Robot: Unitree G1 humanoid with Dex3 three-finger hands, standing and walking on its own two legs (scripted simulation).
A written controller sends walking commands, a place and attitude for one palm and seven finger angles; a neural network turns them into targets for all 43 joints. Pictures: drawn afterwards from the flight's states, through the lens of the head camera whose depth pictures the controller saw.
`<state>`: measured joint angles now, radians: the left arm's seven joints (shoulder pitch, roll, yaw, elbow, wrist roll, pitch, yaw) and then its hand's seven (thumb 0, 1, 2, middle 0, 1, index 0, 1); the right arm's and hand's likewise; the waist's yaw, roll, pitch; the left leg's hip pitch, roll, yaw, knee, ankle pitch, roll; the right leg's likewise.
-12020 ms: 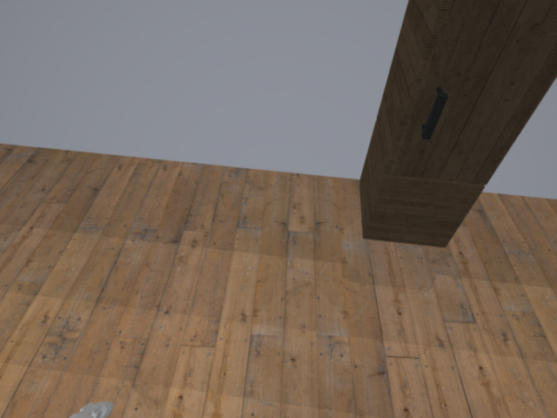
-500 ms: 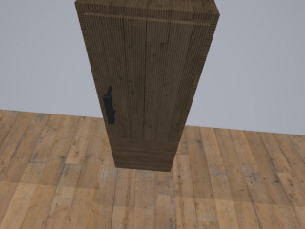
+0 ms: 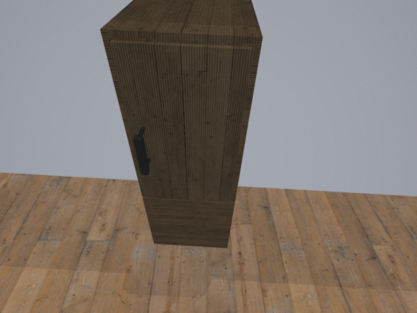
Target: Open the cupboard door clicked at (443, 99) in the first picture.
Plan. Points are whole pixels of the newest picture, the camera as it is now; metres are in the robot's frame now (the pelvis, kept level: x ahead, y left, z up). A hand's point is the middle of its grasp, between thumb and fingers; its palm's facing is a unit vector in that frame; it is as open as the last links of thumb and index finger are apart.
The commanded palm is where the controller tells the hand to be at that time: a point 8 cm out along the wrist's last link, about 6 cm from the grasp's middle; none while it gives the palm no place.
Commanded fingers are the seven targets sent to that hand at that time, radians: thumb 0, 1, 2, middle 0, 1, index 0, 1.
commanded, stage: come to a stop and stand still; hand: left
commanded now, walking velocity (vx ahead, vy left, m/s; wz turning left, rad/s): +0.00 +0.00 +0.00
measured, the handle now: (143, 151) +0.58 +0.23 -0.06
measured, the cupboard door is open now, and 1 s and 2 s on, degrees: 0 0 0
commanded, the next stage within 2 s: look again from close up in 1.86 s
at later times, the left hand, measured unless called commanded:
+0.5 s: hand out of the picture -0.11 +0.20 -0.17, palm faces +0.12 -0.97 -0.20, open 7.3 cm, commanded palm none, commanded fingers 0.00 0.90 0.90 -0.20 -0.30 -0.20 -0.30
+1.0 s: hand out of the picture -0.20 +0.24 -0.16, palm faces +0.09 -0.98 -0.17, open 7.3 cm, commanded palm none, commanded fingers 0.00 0.90 0.90 -0.20 -0.30 -0.20 -0.30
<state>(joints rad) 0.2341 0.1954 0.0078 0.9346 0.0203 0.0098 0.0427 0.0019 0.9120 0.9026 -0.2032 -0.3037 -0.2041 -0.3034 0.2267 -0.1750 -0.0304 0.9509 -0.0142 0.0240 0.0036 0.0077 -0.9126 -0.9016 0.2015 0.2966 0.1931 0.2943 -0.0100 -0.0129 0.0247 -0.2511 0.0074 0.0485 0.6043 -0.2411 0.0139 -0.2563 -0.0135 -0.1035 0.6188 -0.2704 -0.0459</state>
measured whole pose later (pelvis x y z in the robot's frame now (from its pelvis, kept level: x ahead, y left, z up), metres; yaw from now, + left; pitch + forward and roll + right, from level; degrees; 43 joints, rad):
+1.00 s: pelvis -0.22 +0.06 +0.02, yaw +2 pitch -1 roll -1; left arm 0.34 0.18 0.06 0.99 0.04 0.03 0.00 0.00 0.92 0.90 -0.20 -0.30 -0.20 -0.30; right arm 0.45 -0.10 -0.02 1.07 -0.03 -0.02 -0.03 0.01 -0.91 -0.90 0.20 0.30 0.20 0.29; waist -0.02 -0.02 -0.06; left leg -0.20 -0.03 0.08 0.41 -0.20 0.10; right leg -0.42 0.00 -0.01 1.04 -0.32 -0.02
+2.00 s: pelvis -0.20 +0.03 +0.00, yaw +0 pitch +0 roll +0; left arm 0.28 0.18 0.03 0.97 0.03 0.01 0.03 0.00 0.91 0.90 -0.20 -0.30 -0.20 -0.30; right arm 0.12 -0.16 -0.04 0.97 -0.01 0.03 -0.02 0.00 -0.91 -0.90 0.21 0.30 0.20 0.29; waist 0.02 0.03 0.06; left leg -0.40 0.05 0.05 0.55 -0.17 0.00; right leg -0.20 -0.01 -0.04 0.57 -0.37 -0.01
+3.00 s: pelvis -0.09 +0.04 +0.01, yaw -1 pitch +0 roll +1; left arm 0.30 0.16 0.05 1.06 0.03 -0.02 0.00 0.01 0.92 0.90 -0.20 -0.30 -0.20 -0.30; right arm 0.36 -0.11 -0.01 1.09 -0.03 -0.08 -0.02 0.00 -0.91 -0.90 0.20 0.30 0.19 0.29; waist 0.00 -0.04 0.05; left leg -0.17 0.02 0.10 0.46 -0.29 0.01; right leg -0.46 -0.06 -0.07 1.06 -0.40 -0.05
